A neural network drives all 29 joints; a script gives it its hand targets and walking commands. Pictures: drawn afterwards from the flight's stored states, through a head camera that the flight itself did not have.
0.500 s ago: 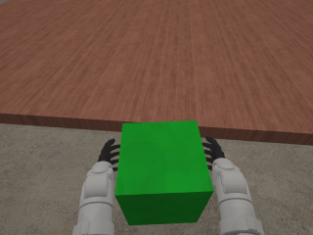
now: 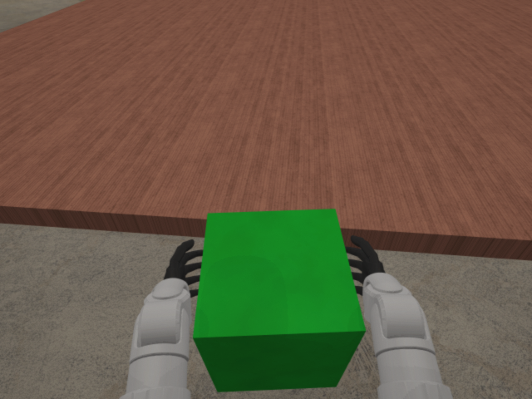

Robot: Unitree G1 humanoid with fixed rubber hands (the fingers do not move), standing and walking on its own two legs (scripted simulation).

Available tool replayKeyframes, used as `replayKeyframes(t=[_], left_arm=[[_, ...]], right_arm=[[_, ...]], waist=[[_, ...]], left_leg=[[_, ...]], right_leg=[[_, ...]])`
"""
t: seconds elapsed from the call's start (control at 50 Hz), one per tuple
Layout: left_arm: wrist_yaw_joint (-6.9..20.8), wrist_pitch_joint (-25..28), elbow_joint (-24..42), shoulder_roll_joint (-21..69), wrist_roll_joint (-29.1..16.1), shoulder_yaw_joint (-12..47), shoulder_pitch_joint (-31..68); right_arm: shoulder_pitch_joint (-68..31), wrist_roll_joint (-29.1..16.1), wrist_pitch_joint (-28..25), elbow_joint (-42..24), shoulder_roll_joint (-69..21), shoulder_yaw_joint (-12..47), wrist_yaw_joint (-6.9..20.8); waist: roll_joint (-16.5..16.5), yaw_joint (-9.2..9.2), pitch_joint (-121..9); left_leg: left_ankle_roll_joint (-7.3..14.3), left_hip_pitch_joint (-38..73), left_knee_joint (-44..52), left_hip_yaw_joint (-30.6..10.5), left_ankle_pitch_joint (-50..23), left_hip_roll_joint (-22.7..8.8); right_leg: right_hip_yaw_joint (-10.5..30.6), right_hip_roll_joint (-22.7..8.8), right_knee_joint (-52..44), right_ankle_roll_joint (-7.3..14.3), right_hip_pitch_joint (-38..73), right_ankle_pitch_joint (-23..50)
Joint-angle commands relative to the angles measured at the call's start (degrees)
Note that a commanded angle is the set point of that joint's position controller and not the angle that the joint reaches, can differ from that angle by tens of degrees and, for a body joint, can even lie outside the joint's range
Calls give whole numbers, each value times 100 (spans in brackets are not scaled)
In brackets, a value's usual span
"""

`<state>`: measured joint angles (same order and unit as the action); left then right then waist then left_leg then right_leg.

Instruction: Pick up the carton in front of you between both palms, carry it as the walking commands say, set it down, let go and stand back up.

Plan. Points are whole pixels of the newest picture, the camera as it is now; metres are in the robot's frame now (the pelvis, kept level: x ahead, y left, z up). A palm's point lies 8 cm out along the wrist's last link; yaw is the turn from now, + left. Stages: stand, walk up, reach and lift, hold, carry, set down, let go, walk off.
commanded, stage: hold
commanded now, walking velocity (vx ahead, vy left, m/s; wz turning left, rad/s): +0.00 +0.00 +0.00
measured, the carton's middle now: (274, 303) +0.29 +0.00 -0.02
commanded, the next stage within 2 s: carry in 0.26 s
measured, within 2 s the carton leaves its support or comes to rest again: neither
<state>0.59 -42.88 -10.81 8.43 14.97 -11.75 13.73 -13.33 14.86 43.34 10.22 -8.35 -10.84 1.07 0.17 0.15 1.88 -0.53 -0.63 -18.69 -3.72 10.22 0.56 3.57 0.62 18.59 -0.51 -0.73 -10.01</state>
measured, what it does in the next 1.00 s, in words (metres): walks ahead: left foot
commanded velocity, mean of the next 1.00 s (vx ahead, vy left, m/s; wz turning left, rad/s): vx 0.39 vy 0.00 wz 0.00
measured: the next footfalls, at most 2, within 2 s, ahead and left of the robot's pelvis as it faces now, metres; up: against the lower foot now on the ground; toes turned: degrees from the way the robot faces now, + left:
left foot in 0.70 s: +0.15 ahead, +0.10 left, +0.00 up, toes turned +10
right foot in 1.04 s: +0.46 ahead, -0.13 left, +0.00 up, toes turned -12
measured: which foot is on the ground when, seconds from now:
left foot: down 0.00-0.54, up 0.56-0.68, down 0.70-1.00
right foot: down 0.00-0.72, up 0.74-1.00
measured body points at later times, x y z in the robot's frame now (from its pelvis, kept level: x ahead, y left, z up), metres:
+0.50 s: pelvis +0.02 -0.01 -0.02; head -0.03 -0.01 +0.43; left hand +0.33 +0.15 +0.07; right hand +0.33 -0.16 +0.07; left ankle +0.01 +0.13 -0.75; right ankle +0.01 -0.13 -0.75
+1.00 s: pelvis +0.27 -0.02 -0.01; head +0.24 -0.03 +0.44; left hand +0.52 +0.12 +0.08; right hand +0.51 -0.18 +0.08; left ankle +0.11 +0.09 -0.75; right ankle +0.39 -0.13 -0.73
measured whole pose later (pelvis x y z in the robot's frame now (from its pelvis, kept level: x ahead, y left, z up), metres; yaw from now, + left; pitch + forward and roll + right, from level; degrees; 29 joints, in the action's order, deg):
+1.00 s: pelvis +0.27 -0.02 -0.01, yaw +0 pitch +5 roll -1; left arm -8.2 -68.6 29.6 7.4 0.7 -3.9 -0.9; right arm 0.8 0.5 69.4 -29.9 -7.4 -2.5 -9.6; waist 1.7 2.5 -9.8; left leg -2.0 0.8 -16.9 9.4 22.1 -3.9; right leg -10.7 -4.0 33.4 0.1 -32.2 -9.5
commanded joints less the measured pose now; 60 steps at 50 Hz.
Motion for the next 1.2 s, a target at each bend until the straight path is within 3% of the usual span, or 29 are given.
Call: replayKeyframes(t=[0.0,0.22,0.24,0.28,0.3,0.36,0.44,0.48,0.5,0.52,0.54,0.56,0.6,0.66,0.68,0.7,0.72,0.74,0.78,0.8,0.88,0.96,1.02,1.04,1.06,1.08,1.1,1.14,1.18], left_arm=[[1194,28,66,4827,-1183,2712,2339],[1266,88,-177,5018,-1182,2702,2975],[1281,38,-263,5021,-1293,2771,3222],[1246,-2,-39,5061,-1397,2888,3210],[1217,-28,97,5121,-1443,2985,3309],[1095,-228,374,5187,-1588,3246,3225],[910,-742,1098,5125,-1957,3781,3238],[749,-1040,1492,5008,-2142,3986,3062],[650,-1188,1692,4920,-2212,4053,2927],[535,-1333,1831,4794,-2232,4052,2679],[405,-1473,1942,4666,-2219,4010,2350],[281,-1607,2123,4602,-2217,4001,2099],[73,-1854,2732,4566,-2299,4066,1882],[-108,-2145,3554,4573,-2574,4265,1565],[-149,-2223,3726,4519,-2631,4309,1370],[-180,-2320,3914,4418,-2693,4327,1288],[-201,-2431,4192,4308,-2819,4386,1431],[-211,-2499,4355,4305,-2974,4483,1508],[-260,-2556,4355,4303,-3013,4406,1362],[-302,-2566,4311,4272,-2982,4314,1215],[-565,-2567,4103,3949,-2626,3958,505],[-722,-2595,4247,3625,-2430,3822,271],[-720,-2608,4317,3514,-2479,3864,218],[-715,-2621,4315,3438,-2479,3853,128],[-690,-2619,4354,3389,-2541,3892,284],[-634,-2617,4463,3618,-2673,4007,311],[-552,-2585,4671,3892,-2805,4170,533],[-390,-2515,4906,4322,-2983,4465,958],[-274,-2489,4932,4347,-3075,4611,1131]], right_arm=[[-2380,-1163,-62,-104,-4838,2679,1126],[-3007,-1162,-118,138,-5026,2667,1194],[-3188,-1241,-83,168,-5043,2722,1187],[-3253,-1353,-47,-16,-5115,2839,1163],[-3331,-1423,-20,-141,-5153,2942,1132],[-3221,-1543,191,-416,-5138,3143,1001],[-3076,-1846,708,-1107,-5077,3605,751],[-2871,-1950,1000,-1515,-4936,3783,570],[-2752,-2002,1149,-1744,-4852,3870,473],[-2681,-2078,1310,-1958,-4789,3949,387],[-2607,-2173,1478,-2197,-4689,4048,301],[-2624,-2315,1630,-2458,-4597,4143,222],[-2438,-2573,1858,-2905,-4582,4306,73],[-1647,-2687,2100,-3396,-4635,4269,-139],[-1348,-2651,2172,-3469,-4596,4163,-210],[-993,-2554,2242,-3520,-4467,4036,-298],[-790,-2423,2275,-3536,-4415,3914,-400],[-718,-2382,2332,-3767,-4435,3861,-466],[-1003,-2466,2432,-4161,-4395,3921,-560],[-1078,-2549,2455,-4293,-4321,3976,-593],[-858,-2750,2517,-4412,-3917,4105,-664],[-737,-2886,2551,-4484,-3627,4143,-675],[-637,-2883,2599,-4562,-3454,4177,-656],[-685,-2863,2623,-4606,-3322,4173,-652],[-717,-2887,2649,-4770,-3348,4217,-641],[-822,-2951,2652,-4849,-3431,4295,-593],[-932,-3001,2624,-4927,-3702,4371,-529],[-980,-2959,2541,-4838,-4151,4381,-408],[-854,-2755,2468,-4690,-4214,4312,-377]], waist=[[-6,3,-726],[-10,0,-923],[-35,-1,-1348],[6,-26,-1205],[9,-13,-1131],[180,-15,-1710],[592,13,-1513],[540,-13,-1446],[166,-46,-1452],[-723,-118,-1471],[-1460,-171,-1353],[-1549,-188,-1156],[-956,-203,-1366],[-761,-67,-1996],[-511,-16,-2272],[611,82,-2405],[1847,122,-2167],[1321,147,-1880],[375,135,-1816],[253,124,-1758],[644,85,-1476],[948,51,-1188],[549,-101,-1683],[-225,-242,-1921],[-1697,-185,-2219],[-1478,-175,-2063],[-1077,-152,-2032],[-169,-113,-1974],[-350,-81,-1965]], left_leg=[[33,-70,292,-15,-500,465],[63,-145,188,9,-40,440],[48,-759,-158,4,887,-574],[87,-1264,-82,-150,2957,-440],[99,-1433,-151,-138,3185,-457],[221,-1325,-343,-212,2122,-558],[468,-1545,36,-847,2957,-963],[473,-1829,-113,-647,2650,-916],[367,-2184,-657,-231,2294,-691],[178,-2839,-1705,358,1841,-359],[48,-3757,-2495,799,1649,-118],[46,-4346,-2477,930,1971,-172],[65,-4102,-2053,1011,2026,-207],[16,-1490,-488,1559,502,108],[97,75,-234,1316,263,-86],[457,1206,416,-384,1321,-1177],[1186,1846,587,-2465,759,-2438],[1533,1692,439,-2613,-90,-2706],[1329,1446,405,-1709,-720,-2431],[1150,1259,583,-1256,-608,-2282],[745,431,797,229,-818,-1610],[505,-495,614,907,-1062,-1481],[189,-1401,-1397,1696,-1771,-997],[-14,-2275,-2823,1715,-832,-690],[-215,-3675,-4616,1480,1371,-39],[-16,-4027,-5395,637,1673,-310],[154,-4080,-5658,475,1503,-611],[245,-3810,-5242,327,798,-991],[219,-3381,-4467,533,439,-934]], right_leg=[[31,463,-250,11,83,534],[-11,430,-147,27,2,82],[-85,-562,226,40,-633,-871],[86,-429,125,101,-1276,-2960],[42,-404,239,107,-1443,-3115],[-216,-346,811,131,-1398,-1871],[-484,-238,1250,59,-1964,-1943],[-526,-260,890,68,-1647,-1737],[-105,-553,421,171,-1232,-1898],[892,-1170,-60,449,-687,-2220],[1929,-1738,-369,822,-42,-1881],[2326,-1976,-395,1135,295,-942],[1725,-1892,-100,1160,432,424],[62,-1208,542,583,-712,204],[-434,-970,1116,383,-1710,68],[-999,-605,2533,101,-2971,-519],[-1215,-132,3575,-31,-4570,-1600],[-689,-435,4133,94,-4983,-2045],[-602,-713,4378,135,-5143,-1850],[-640,-772,3995,101,-5044,-1586],[-1140,-508,2298,-41,-3909,-431],[-1704,-278,1293,87,-2368,440],[-2035,-3,1108,171,-83,-161],[-481,-986,508,370,686,-1197],[2401,-2625,-568,1117,1453,-2270],[2890,-2730,-911,1307,1068,-1635],[2326,-2571,-783,1266,712,-1021],[1302,-2288,-792,1016,-39,-740],[396,-1987,-926,755,-497,-811]])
